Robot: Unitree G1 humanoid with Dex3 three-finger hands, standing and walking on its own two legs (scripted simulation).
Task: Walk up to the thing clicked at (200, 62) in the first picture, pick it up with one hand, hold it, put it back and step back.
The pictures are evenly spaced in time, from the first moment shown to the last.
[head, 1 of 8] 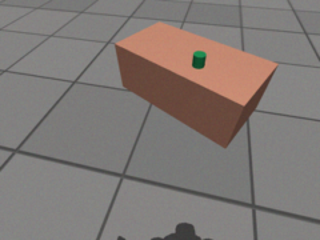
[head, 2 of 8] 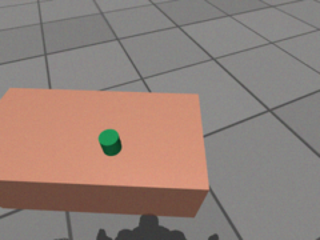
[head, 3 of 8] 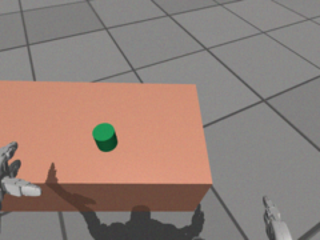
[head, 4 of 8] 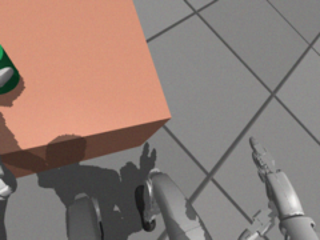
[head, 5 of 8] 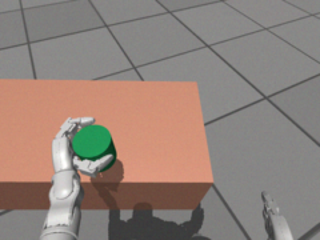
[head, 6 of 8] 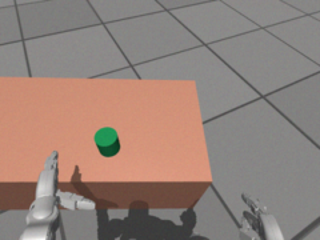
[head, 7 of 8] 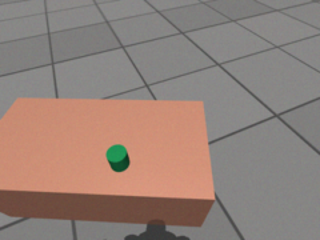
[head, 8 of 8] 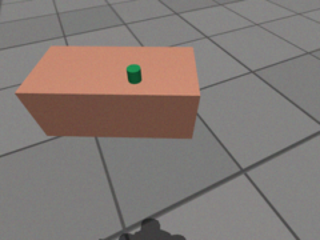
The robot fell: no
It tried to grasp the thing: yes
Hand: left
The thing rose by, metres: 0.28
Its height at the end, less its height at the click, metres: +0.00
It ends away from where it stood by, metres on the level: 0.04
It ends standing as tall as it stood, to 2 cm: yes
